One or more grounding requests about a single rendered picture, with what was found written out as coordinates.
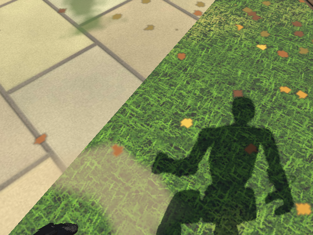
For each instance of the left robot hand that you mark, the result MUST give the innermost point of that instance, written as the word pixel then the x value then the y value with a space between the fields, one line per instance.
pixel 58 229

